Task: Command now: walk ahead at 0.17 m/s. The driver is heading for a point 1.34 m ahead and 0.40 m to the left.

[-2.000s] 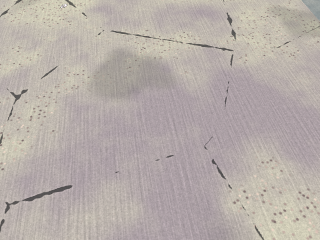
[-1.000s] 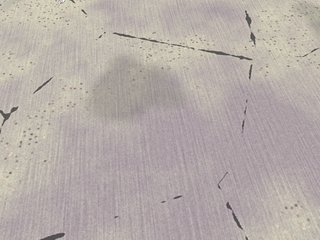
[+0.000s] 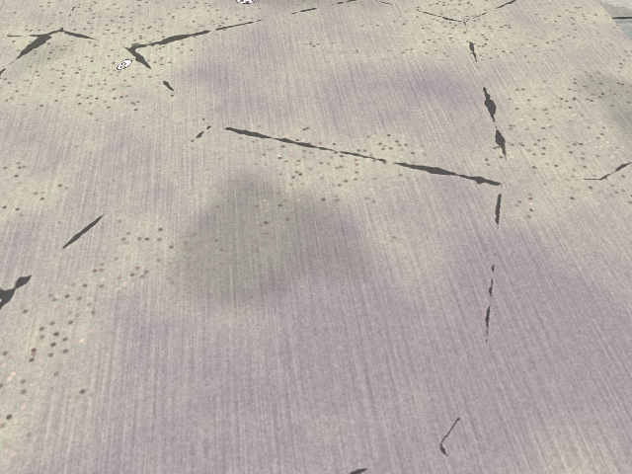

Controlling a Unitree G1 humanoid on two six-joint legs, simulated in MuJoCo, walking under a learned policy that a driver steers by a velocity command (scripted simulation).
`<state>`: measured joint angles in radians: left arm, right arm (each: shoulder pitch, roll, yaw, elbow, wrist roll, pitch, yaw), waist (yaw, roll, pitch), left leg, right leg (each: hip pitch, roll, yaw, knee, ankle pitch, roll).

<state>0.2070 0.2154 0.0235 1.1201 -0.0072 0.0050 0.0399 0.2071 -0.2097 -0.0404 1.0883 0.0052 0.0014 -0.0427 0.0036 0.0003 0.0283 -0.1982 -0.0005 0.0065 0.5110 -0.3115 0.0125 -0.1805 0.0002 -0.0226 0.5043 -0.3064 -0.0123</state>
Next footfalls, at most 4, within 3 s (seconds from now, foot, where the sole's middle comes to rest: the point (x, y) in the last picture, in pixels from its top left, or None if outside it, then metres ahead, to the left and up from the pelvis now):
0.58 right None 0.30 -0.08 -0.77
0.86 left None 0.23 0.15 -0.77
1.94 left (285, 437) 0.60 0.10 -0.77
2.34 right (388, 423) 0.64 -0.13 -0.77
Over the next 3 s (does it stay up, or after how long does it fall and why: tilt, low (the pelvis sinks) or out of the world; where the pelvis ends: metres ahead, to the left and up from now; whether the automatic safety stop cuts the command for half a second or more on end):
stays up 0.77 0.16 0.00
